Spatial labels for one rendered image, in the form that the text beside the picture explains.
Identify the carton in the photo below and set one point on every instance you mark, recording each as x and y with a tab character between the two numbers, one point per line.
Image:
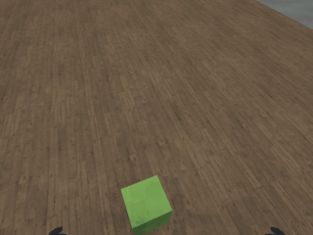
147	205

